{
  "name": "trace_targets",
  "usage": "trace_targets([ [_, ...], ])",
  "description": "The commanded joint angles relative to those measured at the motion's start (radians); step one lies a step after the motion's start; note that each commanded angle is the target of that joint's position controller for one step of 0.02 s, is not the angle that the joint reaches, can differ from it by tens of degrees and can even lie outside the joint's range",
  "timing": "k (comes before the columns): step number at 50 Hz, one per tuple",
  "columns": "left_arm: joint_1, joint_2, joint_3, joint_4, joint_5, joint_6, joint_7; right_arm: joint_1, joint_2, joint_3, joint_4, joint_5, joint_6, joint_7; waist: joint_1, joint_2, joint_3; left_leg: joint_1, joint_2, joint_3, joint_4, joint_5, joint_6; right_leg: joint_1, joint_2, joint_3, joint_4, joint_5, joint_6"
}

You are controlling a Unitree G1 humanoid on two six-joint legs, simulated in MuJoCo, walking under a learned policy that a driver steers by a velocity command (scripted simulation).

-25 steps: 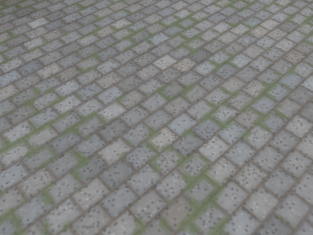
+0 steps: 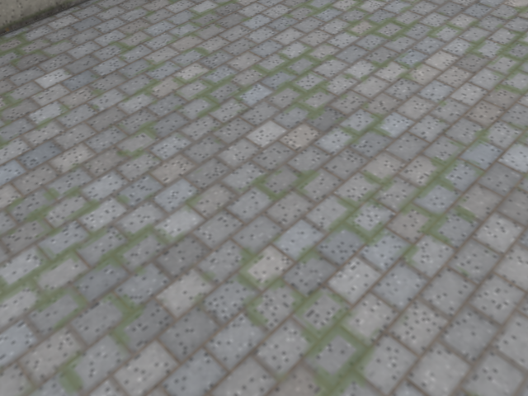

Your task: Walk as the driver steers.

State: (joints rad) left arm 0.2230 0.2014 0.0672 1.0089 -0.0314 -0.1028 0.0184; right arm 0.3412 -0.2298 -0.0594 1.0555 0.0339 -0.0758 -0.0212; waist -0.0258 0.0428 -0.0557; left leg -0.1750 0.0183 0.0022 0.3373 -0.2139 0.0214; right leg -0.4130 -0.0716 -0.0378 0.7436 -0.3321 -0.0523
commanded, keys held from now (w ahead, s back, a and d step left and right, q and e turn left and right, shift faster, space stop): w+shift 1.00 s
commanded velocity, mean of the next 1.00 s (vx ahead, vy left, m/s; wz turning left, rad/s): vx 0.92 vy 0.00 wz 0.00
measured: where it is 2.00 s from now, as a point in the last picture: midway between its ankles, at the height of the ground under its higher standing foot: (294, 181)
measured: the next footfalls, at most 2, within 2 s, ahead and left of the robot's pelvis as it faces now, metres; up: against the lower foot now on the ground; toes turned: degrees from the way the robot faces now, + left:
right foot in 0.08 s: +0.07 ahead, -0.15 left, +0.00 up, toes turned -4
left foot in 0.58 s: +0.57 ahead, +0.08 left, +0.00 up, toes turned +3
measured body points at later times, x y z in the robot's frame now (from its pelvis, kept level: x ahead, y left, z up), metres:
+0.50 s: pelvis +0.26 -0.04 -0.03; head +0.29 -0.06 +0.42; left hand +0.11 +0.16 -0.15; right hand +0.53 -0.24 -0.11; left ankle +0.51 +0.11 -0.69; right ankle +0.03 -0.15 -0.75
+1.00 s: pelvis +0.72 -0.03 -0.03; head +0.73 -0.04 +0.42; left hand +0.97 +0.17 -0.09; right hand +0.64 -0.27 -0.17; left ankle +0.53 +0.08 -0.75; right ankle +0.98 -0.18 -0.70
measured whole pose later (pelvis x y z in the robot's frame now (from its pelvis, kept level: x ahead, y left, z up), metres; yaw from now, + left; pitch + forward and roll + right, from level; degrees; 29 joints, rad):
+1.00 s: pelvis +0.72 -0.03 -0.03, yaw +0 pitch +1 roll +3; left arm -0.03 0.22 0.01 0.74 -0.02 -0.12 -0.04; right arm 0.48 -0.20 -0.02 1.00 0.02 -0.12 0.00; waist -0.10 -0.03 0.00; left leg 0.20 -0.05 0.05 0.16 -0.38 0.01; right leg -0.76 -0.12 -0.01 0.59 0.19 -0.05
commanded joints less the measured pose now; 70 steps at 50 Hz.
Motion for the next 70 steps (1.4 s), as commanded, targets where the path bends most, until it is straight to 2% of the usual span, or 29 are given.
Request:
trace_targets([
  [1, 0.049, 0.021, 0.004, -0.016, -0.003, -0.013, -0.002, -0.098, -0.181, -0.033, -0.086, 0.017, -0.010, 0.000, 0.080, 0.075, 0.098, -0.227, 0.167, -0.155, -0.155, -0.360, 0.159, 0.178, 0.058, -0.104, -0.187, 0.071, 0.031],
  [3, 0.188, 0.040, 0.011, 0.031, -0.004, -0.011, 0.001, -0.139, -0.136, -0.022, -0.114, 0.013, -0.011, 0.005, 0.143, 0.022, 0.091, -0.361, 0.142, -0.127, -0.011, -0.394, 0.143, 0.360, 0.086, -0.136, -0.221, 0.070, 0.021],
  [4, 0.343, 0.079, 0.027, 0.071, -0.003, -0.016, 0.002, -0.209, -0.067, -0.001, -0.151, -0.006, -0.018, 0.012, 0.213, -0.091, 0.067, -0.518, 0.093, -0.073, 0.257, -0.277, 0.104, 0.541, 0.005, 0.001, -0.268, 0.014, -0.015],
  [5, 0.462, 0.158, 0.035, 0.076, 0.015, -0.023, -0.004, -0.269, 0.049, 0.029, -0.197, -0.035, -0.032, 0.023, 0.239, -0.339, 0.034, -0.711, 0.018, 0.018, 0.743, -0.241, 0.061, 0.608, -0.211, 0.349, -0.353, -0.193, -0.071],
  [6, 0.426, 0.184, 0.028, 0.046, 0.036, -0.046, -0.023, -0.233, 0.070, 0.039, -0.239, 0.013, -0.060, 0.031, 0.179, -0.373, 0.027, -0.977, -0.034, -0.095, 0.952, -0.208, 0.103, 0.649, -0.363, 0.832, -0.543, -0.555, -0.218],
  [7, 0.337, 0.155, 0.014, 0.029, 0.036, -0.059, -0.034, -0.278, 0.006, 0.035, -0.261, 0.036, -0.077, 0.037, 0.142, -0.226, 0.089, -1.114, 0.043, -0.139, 1.073, -0.119, 0.130, 0.626, -0.390, 0.843, -0.560, -0.620, -0.225],
  [10, 0.166, 0.094, -0.020, -0.018, 0.037, -0.045, -0.055, -0.234, -0.040, 0.028, -0.251, -0.024, -0.062, 0.042, 0.041, -0.102, 0.091, -0.951, 0.134, -0.107, 0.981, 0.089, 0.097, 0.395, -0.249, 0.491, -0.540, -0.300, -0.146],
  [16, 0.288, 0.075, -0.038, 0.015, 0.030, -0.039, -0.015, -0.396, -0.037, 0.016, -0.290, -0.014, -0.025, 0.042, 0.075, -0.100, 0.185, -0.791, 0.103, 0.009, 0.638, 0.332, 0.022, 0.271, -0.138, 0.185, -0.690, 0.092, -0.124],
  [25, 0.396, 0.116, -0.029, 0.018, 0.024, -0.006, 0.008, -0.615, -0.023, 0.019, -0.389, 0.015, -0.053, 0.115, 0.085, -0.159, 0.238, -0.589, 0.008, 0.104, 0.222, 0.290, 0.082, 0.574, -0.188, -0.005, -0.652, 0.622, -0.093],
  [27, 0.401, 0.156, -0.016, 0.024, 0.045, 0.006, 0.009, -0.556, -0.074, 0.000, -0.401, 0.016, -0.046, 0.108, 0.022, -0.255, 0.152, -0.440, -0.068, 0.157, 0.250, 0.153, 0.116, 0.652, -0.218, -0.011, -0.481, 1.175, -0.087],
  [29, 0.321, 0.192, -0.007, 0.009, 0.062, 0.026, 0.010, -0.122, -0.185, -0.052, -0.293, 0.027, -0.025, 0.079, -0.207, -0.305, -0.072, 0.097, -0.083, 0.125, 0.255, 0.115, 0.179, 0.476, -0.198, -0.033, 0.005, 1.406, -0.054],
  [30, 0.328, 0.121, -0.022, -0.035, 0.059, 0.014, -0.001, 0.097, -0.260, -0.071, -0.237, -0.001, -0.015, 0.060, -0.226, -0.133, -0.259, 0.575, 0.142, -0.207, 0.303, -0.176, 0.250, 0.046, -0.111, 0.001, 0.394, 0.964, -0.035],
  [31, 0.410, -0.028, -0.065, -0.039, 0.016, -0.038, -0.023, 0.154, -0.283, -0.073, -0.210, -0.011, -0.026, 0.067, -0.128, 0.236, -0.476, 0.795, 0.369, -0.819, 0.052, -0.651, 0.373, -0.225, 0.105, 0.151, 0.725, -0.034, -0.008],
  [32, 0.270, 0.099, -0.028, -0.073, -0.029, -0.074, -0.025, 0.138, -0.172, -0.047, -0.177, -0.020, -0.028, 0.063, -0.166, 0.217, -0.376, 0.725, 0.316, -0.857, -0.085, -0.622, 0.300, -0.334, 0.059, 0.249, 0.788, -0.059, -0.064],
  [33, 0.129, 0.131, -0.020, -0.128, -0.060, -0.079, -0.019, 0.086, -0.120, -0.033, -0.168, -0.032, -0.036, 0.064, -0.146, 0.136, -0.196, 0.572, 0.292, -0.659, -0.073, -0.421, 0.263, -0.388, 0.019, 0.203, 0.812, -0.047, -0.077],
  [34, 0.064, 0.098, -0.028, -0.157, -0.043, -0.081, -0.014, 0.020, -0.090, -0.022, -0.155, -0.042, -0.050, 0.074, -0.089, -0.043, -0.098, 0.367, 0.260, -0.536, -0.091, -0.256, 0.244, -0.358, -0.020, 0.185, 0.757, -0.003, -0.081],
  [37, 0.128, 0.031, -0.026, -0.159, -0.011, -0.025, -0.021, -0.122, -0.010, 0.008, -0.146, -0.051, -0.059, 0.079, 0.068, -0.016, 0.033, -0.029, 0.186, -0.337, -0.146, -0.195, 0.239, -0.234, -0.109, 0.174, 0.650, 0.060, -0.072],
  [43, -0.127, 0.084, -0.034, -0.265, 0.033, -0.008, -0.012, -0.032, -0.088, 0.009, -0.125, -0.030, -0.067, 0.038, 0.042, -0.035, 0.209, -0.199, 0.117, -0.104, -0.259, 0.042, 0.209, -0.334, -0.132, 0.077, 0.239, 0.392, 0.020],
  [49, -0.380, 0.084, -0.044, -0.351, 0.000, -0.035, -0.068, 0.154, -0.150, 0.004, -0.092, -0.008, -0.045, 0.011, -0.044, -0.040, 0.240, 0.127, 0.172, -0.019, -0.287, 0.223, 0.169, -0.242, -0.023, 0.000, -0.215, 0.554, 0.004],
  [52, -0.232, 0.172, -0.006, -0.347, -0.013, -0.028, -0.075, 0.148, -0.207, -0.013, -0.095, -0.049, -0.011, 0.011, 0.073, 0.071, 0.090, 0.374, 0.226, -0.006, -0.025, 0.878, 0.132, -0.112, 0.076, -0.044, -0.194, 0.347, -0.053],
  [54, 0.206, 0.269, 0.037, -0.242, -0.017, -0.002, -0.051, 0.065, -0.195, -0.005, -0.124, -0.069, 0.011, 0.010, 0.300, 0.107, -0.152, 0.117, 0.188, 0.030, 0.526, 0.955, 0.090, 0.455, 0.034, 0.025, -0.096, 0.235, -0.112],
  [55, 0.316, 0.386, 0.064, -0.207, 0.025, -0.009, -0.055, 0.265, 0.020, 0.046, -0.149, -0.053, -0.018, 0.037, 0.162, -0.261, -0.383, -0.357, -0.005, -0.032, 1.017, 0.260, 0.035, 0.931, -0.255, 0.604, -0.181, -0.229, -0.303],
  [56, 0.374, 0.294, 0.049, -0.178, 0.028, -0.016, -0.063, 0.244, -0.014, 0.049, -0.122, -0.001, -0.059, 0.042, 0.194, -0.335, -0.492, -0.477, -0.072, -0.188, 1.135, -0.216, 0.068, 0.999, -0.291, 0.949, -0.443, -0.500, -0.289],
  [57, 0.302, 0.213, 0.027, -0.165, 0.027, -0.019, -0.058, 0.067, -0.119, 0.018, -0.179, 0.041, -0.075, 0.037, 0.191, -0.299, -0.266, -0.598, -0.009, -0.163, 1.168, -0.190, 0.104, 0.877, -0.263, 0.819, -0.487, -0.408, -0.213],
  [59, 0.135, 0.147, 0.005, -0.179, 0.046, -0.029, -0.068, -0.110, -0.100, 0.025, -0.236, 0.014, -0.085, 0.025, 0.118, -0.039, -0.046, -0.561, 0.068, -0.127, 1.066, -0.092, 0.114, 0.495, -0.191, 0.541, -0.497, -0.083, -0.178],
  [61, 0.046, 0.082, -0.014, -0.177, 0.058, -0.039, -0.077, -0.043, -0.068, 0.020, -0.229, 0.000, -0.050, 0.032, 0.009, -0.075, 0.004, -0.453, 0.134, -0.136, 0.983, -0.030, 0.108, 0.278, -0.132, 0.404, -0.528, -0.027, -0.174],
  [63, 0.033, 0.097, -0.020, -0.167, 0.034, -0.037, -0.074, -0.056, -0.059, 0.020, -0.241, -0.016, -0.028, 0.023, -0.032, -0.076, 0.092, -0.431, 0.146, -0.097, 0.888, -0.051, 0.066, 0.145, -0.109, 0.322, -0.570, 0.272, -0.191],
  [66, 0.082, 0.153, -0.010, -0.151, 0.031, -0.033, -0.039, -0.202, -0.069, 0.025, -0.306, -0.051, -0.042, 0.019, -0.015, -0.056, 0.156, -0.418, 0.097, -0.029, 0.590, 0.125, -0.011, 0.067, -0.050, 0.168, -0.560, 0.744, -0.180],
  [70, 0.210, 0.231, 0.017, -0.136, 0.010, -0.005, -0.013, -0.397, -0.072, 0.026, -0.372, -0.044, -0.060, 0.040, 0.071, -0.094, 0.114, -0.242, -0.039, 0.003, 0.195, 0.478, -0.028, 0.092, -0.002, 0.164, -0.510, 0.581, -0.114],
])
Velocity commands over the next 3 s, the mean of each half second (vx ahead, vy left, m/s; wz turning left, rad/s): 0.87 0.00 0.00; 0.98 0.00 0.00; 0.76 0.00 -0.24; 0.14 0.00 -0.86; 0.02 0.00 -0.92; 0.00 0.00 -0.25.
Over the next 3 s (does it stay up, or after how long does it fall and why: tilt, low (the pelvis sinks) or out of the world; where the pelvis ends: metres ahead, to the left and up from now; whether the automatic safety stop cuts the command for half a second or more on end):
stays up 1.26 -0.12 -0.01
